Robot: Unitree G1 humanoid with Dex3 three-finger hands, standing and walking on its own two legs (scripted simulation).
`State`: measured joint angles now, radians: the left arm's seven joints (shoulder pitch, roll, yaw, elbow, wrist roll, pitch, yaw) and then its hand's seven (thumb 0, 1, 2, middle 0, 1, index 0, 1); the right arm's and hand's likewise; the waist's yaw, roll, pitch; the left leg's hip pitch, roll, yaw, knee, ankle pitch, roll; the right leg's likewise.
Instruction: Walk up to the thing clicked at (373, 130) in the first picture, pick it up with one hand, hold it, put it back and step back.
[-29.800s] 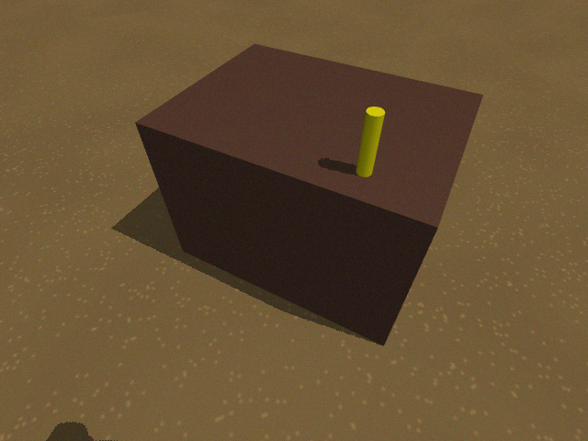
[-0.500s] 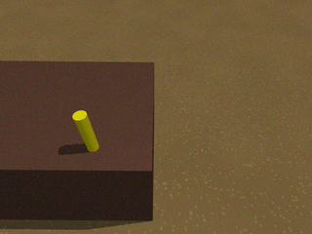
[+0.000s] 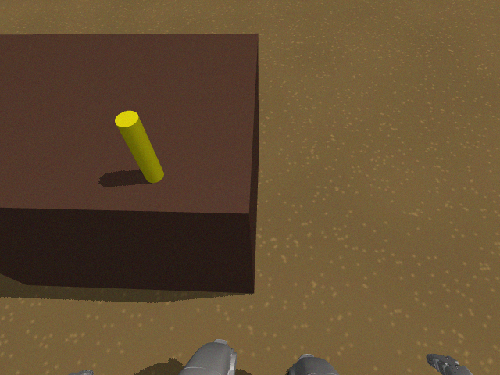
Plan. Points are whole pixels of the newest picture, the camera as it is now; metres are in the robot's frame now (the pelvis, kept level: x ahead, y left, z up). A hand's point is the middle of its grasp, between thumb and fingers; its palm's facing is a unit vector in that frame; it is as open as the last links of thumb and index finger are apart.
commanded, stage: step back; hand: left
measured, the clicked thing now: (142, 150) +0.54 +0.24 -0.02
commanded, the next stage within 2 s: none
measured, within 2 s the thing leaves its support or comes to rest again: neither
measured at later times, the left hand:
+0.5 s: hand out of the picture +0.02 +0.31 -0.15, palm faces -0.03 -0.92 -0.38, open 7.4 cm
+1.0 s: hand out of the picture -0.08 +0.34 -0.14, palm faces +0.00 -0.93 -0.37, open 7.4 cm
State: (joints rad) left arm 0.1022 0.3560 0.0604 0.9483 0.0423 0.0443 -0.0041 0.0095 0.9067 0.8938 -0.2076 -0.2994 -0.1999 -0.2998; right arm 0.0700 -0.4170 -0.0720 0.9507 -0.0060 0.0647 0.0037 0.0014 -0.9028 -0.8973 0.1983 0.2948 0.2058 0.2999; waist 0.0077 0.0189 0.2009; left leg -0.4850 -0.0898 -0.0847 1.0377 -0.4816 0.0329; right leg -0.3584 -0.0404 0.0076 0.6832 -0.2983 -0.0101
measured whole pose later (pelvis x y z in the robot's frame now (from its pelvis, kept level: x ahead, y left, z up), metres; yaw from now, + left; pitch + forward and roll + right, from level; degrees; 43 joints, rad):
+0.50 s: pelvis -0.09 +0.04 +0.01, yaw -1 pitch -1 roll -1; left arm 0.13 0.39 0.07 0.86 0.02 0.05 0.02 0.01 0.91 0.89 -0.21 -0.30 -0.20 -0.30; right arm 0.10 -0.37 -0.05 0.86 -0.02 0.03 -0.02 0.00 -0.90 -0.90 0.20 0.30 0.21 0.30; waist 0.00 -0.02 0.19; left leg -0.28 0.00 0.03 0.62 -0.32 0.04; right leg -0.34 0.05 0.07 0.83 -0.45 0.02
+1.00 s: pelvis -0.21 +0.08 +0.00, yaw +2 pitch -3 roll -1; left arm 0.09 0.39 0.08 0.80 0.03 0.09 0.02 0.01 0.91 0.89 -0.21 -0.30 -0.20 -0.30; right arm 0.19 -0.35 -0.04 0.89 -0.04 0.02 -0.01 0.00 -0.90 -0.90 0.20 0.30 0.21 0.30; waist -0.02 -0.04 0.19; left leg -0.25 -0.03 -0.04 0.65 -0.35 0.03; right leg -0.48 0.07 0.13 0.98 -0.50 0.00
